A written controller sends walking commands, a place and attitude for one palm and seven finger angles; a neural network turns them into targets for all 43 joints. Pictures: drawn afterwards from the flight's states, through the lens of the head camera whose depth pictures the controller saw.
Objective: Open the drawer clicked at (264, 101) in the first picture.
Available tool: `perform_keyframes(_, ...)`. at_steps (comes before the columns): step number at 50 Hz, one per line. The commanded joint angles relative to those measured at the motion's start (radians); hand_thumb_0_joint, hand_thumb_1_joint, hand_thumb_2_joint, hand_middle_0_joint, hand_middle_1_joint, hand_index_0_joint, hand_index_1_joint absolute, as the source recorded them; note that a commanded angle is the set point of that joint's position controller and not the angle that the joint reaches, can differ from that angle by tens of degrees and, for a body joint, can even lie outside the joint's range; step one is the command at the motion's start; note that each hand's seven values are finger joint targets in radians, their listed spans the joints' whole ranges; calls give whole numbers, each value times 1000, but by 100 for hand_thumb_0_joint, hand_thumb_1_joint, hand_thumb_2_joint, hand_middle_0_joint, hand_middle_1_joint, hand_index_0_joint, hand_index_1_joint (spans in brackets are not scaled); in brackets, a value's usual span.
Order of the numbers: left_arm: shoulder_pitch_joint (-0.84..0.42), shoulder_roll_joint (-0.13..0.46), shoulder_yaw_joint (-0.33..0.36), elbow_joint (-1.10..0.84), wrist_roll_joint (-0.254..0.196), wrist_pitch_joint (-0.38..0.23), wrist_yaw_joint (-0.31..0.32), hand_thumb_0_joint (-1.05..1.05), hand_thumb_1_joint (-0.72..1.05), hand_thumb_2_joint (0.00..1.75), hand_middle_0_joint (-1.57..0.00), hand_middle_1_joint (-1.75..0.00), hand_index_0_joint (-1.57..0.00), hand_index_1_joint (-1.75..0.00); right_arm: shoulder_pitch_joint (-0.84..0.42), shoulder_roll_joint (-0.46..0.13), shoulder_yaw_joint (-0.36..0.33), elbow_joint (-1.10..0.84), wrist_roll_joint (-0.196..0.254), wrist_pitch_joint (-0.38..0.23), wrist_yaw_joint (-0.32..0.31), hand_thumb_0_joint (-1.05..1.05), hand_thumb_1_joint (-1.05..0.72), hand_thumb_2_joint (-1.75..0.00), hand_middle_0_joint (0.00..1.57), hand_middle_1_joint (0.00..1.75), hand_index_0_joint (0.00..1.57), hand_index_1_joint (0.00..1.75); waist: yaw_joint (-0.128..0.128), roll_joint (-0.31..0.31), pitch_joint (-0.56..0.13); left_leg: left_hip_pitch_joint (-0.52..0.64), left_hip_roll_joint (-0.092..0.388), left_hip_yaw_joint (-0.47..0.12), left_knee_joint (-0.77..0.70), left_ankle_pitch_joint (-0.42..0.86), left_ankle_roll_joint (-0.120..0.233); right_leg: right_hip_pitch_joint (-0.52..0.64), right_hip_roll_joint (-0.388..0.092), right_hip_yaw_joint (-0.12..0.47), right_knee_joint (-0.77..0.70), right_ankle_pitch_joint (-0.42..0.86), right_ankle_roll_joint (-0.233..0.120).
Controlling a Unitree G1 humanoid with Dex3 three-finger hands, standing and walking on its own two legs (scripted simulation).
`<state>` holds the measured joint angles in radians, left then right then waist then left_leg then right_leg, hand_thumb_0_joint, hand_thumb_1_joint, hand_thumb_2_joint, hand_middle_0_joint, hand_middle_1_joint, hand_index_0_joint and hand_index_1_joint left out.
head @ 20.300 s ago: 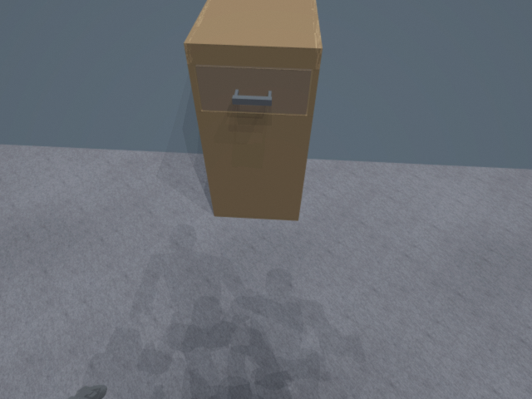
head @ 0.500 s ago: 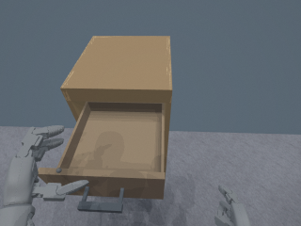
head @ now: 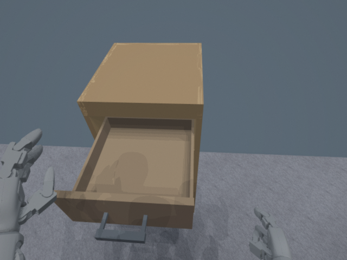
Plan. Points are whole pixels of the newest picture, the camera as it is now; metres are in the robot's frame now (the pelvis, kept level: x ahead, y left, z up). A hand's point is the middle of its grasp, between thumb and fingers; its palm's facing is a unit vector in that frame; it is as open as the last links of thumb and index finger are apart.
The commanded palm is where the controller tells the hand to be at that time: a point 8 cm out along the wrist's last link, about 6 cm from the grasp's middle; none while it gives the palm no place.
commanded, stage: draw the hand back to the body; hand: left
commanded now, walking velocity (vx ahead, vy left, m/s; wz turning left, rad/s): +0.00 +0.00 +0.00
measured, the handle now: (122, 227) +0.22 +0.17 -0.09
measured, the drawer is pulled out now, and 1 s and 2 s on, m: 0.30 0.30 0.30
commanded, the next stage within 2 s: step back with the hand held close in 0.12 s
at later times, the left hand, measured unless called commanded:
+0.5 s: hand (52, 197) +0.17 +0.23 +0.15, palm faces +0.28 -0.82 -0.50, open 7.4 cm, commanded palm +0.11 +0.28 +0.17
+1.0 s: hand (19, 239) +0.11 +0.25 +0.15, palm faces +0.38 -0.83 -0.42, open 7.4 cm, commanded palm +0.04 +0.29 +0.17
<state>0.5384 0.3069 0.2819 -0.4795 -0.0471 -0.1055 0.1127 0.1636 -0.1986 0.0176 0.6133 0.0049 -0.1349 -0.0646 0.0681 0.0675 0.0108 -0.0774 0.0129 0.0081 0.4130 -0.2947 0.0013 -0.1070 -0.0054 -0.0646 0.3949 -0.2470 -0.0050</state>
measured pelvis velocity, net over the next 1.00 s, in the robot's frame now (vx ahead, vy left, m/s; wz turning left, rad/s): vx -0.09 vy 0.01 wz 0.01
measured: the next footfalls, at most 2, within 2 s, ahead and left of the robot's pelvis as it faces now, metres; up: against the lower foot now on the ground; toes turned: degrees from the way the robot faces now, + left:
right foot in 1.32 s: -0.21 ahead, -0.13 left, +0.00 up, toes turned -4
left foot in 1.60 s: -0.17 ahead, +0.09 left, +0.00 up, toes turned +2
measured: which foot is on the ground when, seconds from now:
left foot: down 0.00-1.00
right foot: down 0.00-1.00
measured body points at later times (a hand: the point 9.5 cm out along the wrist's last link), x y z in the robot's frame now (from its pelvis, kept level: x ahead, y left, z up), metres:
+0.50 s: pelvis -0.02 +0.01 +0.00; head +0.01 -0.01 +0.45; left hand +0.15 +0.28 +0.18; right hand +0.16 -0.24 -0.09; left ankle -0.04 +0.12 -0.74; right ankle -0.02 -0.11 -0.74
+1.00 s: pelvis -0.09 +0.01 -0.02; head -0.05 +0.03 +0.43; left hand +0.08 +0.29 +0.17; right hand +0.10 -0.22 -0.09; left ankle -0.04 +0.12 -0.74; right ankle -0.02 -0.11 -0.74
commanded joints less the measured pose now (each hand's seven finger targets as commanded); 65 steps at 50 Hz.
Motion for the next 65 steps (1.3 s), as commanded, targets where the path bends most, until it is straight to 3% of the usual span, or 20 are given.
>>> perform_keyframes(1,-56,174,116,-212,4,-61,22,0,90,90,-20,-30,-20,-30,-121,-96,-35,-160,-4,-57,-12,0,-90,-90,20,30,20,30,-5,-8,-84,-10,28,-2,-40,346,7,35,-27,5,-41,268,-15)
perform_keyframes(11,-61,163,107,-197,2,-60,22,0,90,90,-20,-30,-20,-30,-125,-96,-35,-159,2,-53,-13,0,-90,-90,20,30,20,30,-7,-11,-55,-20,30,-5,-48,297,7,16,-27,5,-53,215,-14)
perform_keyframes(12,-179,288,249,-287,-5,-107,28,0,90,90,-20,-30,-20,-30,-88,-120,-31,-198,10,-26,-13,0,-90,-90,20,30,20,30,-53,-50,60,-105,41,-29,-27,202,25,-90,-69,102,-104,245,-11)
perform_keyframes(13,-88,211,195,-184,3,-111,18,0,90,90,-20,-30,-20,-30,-93,-104,-34,-171,6,-8,-14,0,-90,-90,20,30,20,30,-60,-107,48,-102,39,-40,-15,166,29,-102,-87,100,-113,225,-11)
perform_keyframes(14,-43,184,165,-177,6,-112,11,0,90,90,-20,-30,-20,-30,-102,-113,-39,-182,7,4,-12,0,-90,-90,20,30,20,30,-61,-128,21,-90,39,-37,-6,158,32,-107,-93,109,-113,214,-9)
perform_keyframes(17,31,183,164,-236,12,-137,12,0,90,90,-20,-30,-20,-30,-106,-124,-49,-198,2,18,-10,0,-90,-90,20,30,20,30,-57,-28,-93,-87,46,-31,-4,272,35,-33,-100,90,-45,324,-12)
perform_keyframes(22,130,213,205,-274,7,-148,21,0,90,90,-20,-30,-20,-30,-108,-122,-70,-222,8,45,-9,0,-90,-90,20,30,20,30,-58,-42,-192,-103,64,-43,27,427,28,10,-103,72,28,438,-9)
perform_keyframes(27,165,225,227,-297,1,-151,32,0,90,90,-20,-30,-20,-30,-107,-119,-82,-231,14,54,-16,0,-90,-90,20,30,20,30,-62,-37,-189,-145,79,-67,34,433,24,-23,-99,64,68,398,-13)
perform_keyframes(38,141,201,207,-368,19,-165,73,0,90,90,-20,-30,-20,-30,-66,-126,-79,-228,-10,-7,-29,0,-90,-90,20,30,20,30,-69,42,-128,-411,144,-146,-25,146,61,-23,-61,67,201,118,-3)
perform_keyframes(41,128,202,211,-373,16,-166,83,0,90,90,-20,-30,-20,-30,-50,-124,-79,-215,-15,-18,-35,0,-90,-90,20,30,20,30,-77,-10,-134,-417,116,-131,41,66,51,-49,-93,119,148,131,-23)
perform_keyframes(45,74,224,214,-355,7,-172,79,0,90,90,-20,-30,-20,-30,-32,-122,-83,-183,-2,-20,-24,0,-90,-90,20,30,20,30,-90,-156,-111,-226,-9,-47,280,-111,13,-310,-238,286,-94,-42,-100)
perform_keyframes(47,64,214,202,-337,11,-164,81,0,90,90,-20,-30,-20,-30,-45,-109,-73,-171,-4,-12,-22,0,-90,-90,20,30,20,30,-86,-212,-103,-167,-12,-36,296,-91,16,-351,-261,250,-116,-84,-103)
perform_keyframes(49,66,216,211,-328,13,-160,81,0,90,90,-20,-30,-20,-30,-63,-111,-67,-172,-6,-5,-25,0,-90,-90,20,30,20,30,-83,-158,-80,-179,20,-64,167,-84,25,-339,-209,185,-64,-114,-69)
perform_keyframes(50,72,228,221,-342,14,-161,83,0,90,90,-20,-30,-20,-30,-77,-121,-72,-178,-4,-6,-29,0,-90,-90,20,30,20,30,-79,-73,-60,-218,60,-113,70,-97,37,-321,-163,157,-20,-134,-50)
perform_keyframes(52,80,218,213,-380,27,-172,84,0,90,90,-20,-30,-20,-30,-94,-132,-60,-214,-3,-16,-30,0,-90,-90,20,30,20,30,-76,155,-39,-483,214,-275,-182,-197,90,-131,-29,63,243,-164,9)
perform_keyframes(53,73,214,220,-386,39,-178,88,0,90,90,-20,-30,-20,-30,-94,-128,-63,-219,-11,-26,-32,0,-90,-90,20,30,20,30,-78,210,-38,-619,283,-352,-263,-271,123,-30,15,48,415,-153,19)
perform_keyframes(55,92,233,229,-397,32,-177,98,0,90,90,-20,-30,-20,-30,-68,-108,-76,-201,-22,-40,-34,0,-90,-90,20,30,20,30,-73,103,-78,-464,286,-322,-148,122,146,-137,11,88,471,-203,7)
perform_keyframes(58,150,201,198,-390,5,-177,69,0,90,90,-20,-30,-20,-30,-51,-122,-76,-171,-13,-64,-7,0,-90,-90,20,30,20,30,-59,115,-160,-176,247,-229,-38,482,131,-220,3,49,335,-182,13)
perform_keyframes(61,119,204,184,-390,-4,-173,50,0,90,90,-20,-30,-20,-30,-60,-133,-67,-145,-18,-74,2,0,-90,-90,20,30,20,30,-61,146,-169,-102,250,-221,-34,590,121,-201,10,52,231,-151,14)
perform_keyframes(65,117,245,229,-380,-19,-180,23,0,90,90,-20,-30,-20,-30,-85,-145,-65,-142,-12,-69,13,0,-90,-90,20,30,20,30,-48,124,-205,-79,230,-194,-7,540,103,-123,11,43,59,-42,11)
